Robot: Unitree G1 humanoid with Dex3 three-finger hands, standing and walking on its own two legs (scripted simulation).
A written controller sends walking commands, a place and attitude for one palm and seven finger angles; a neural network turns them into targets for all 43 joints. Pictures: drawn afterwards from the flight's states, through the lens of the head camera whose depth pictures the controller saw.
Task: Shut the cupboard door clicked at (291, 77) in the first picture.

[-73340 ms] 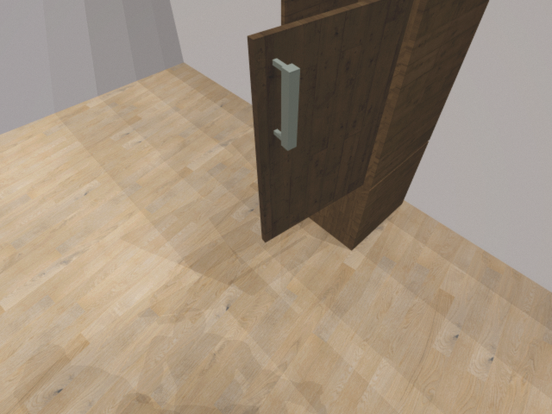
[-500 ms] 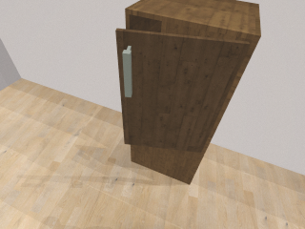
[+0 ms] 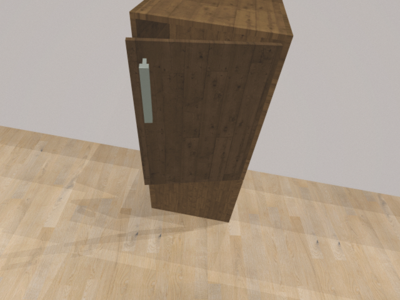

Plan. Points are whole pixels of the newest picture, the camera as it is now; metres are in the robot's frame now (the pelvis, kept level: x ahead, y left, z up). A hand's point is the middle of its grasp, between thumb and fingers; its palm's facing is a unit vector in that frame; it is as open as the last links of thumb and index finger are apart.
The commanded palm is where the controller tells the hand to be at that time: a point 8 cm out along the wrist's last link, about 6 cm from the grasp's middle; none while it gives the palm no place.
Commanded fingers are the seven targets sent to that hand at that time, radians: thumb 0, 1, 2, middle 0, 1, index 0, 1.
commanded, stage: come to a stop and stand still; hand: left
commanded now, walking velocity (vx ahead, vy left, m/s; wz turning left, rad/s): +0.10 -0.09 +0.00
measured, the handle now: (146, 91) +0.62 +0.15 +0.10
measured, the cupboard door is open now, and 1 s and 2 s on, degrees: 17 17 17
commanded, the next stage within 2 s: look again from close up in 1.08 s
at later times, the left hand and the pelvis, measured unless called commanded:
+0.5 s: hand out of the picture +0.05 +0.24 -0.19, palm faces +0.03 -0.99 -0.16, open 7.3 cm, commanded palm none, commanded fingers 0.00 0.90 0.90 -0.20 -0.30 -0.20 -0.30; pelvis +0.00 +0.05 -0.01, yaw +2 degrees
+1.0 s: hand out of the picture +0.06 +0.19 -0.18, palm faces +0.07 -0.97 -0.24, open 7.3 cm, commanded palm none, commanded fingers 0.00 0.90 0.90 -0.20 -0.30 -0.20 -0.30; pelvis +0.02 +0.00 -0.02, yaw +3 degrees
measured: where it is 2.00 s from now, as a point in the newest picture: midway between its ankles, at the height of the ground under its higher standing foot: outside the picture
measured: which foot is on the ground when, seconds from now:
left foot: down 0.00-0.04, up 0.06-0.22, down 0.24-0.80, up 0.82-1.00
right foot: up 0.00-0.02, down 0.04-0.26, up 0.28-0.76, down 0.78-1.00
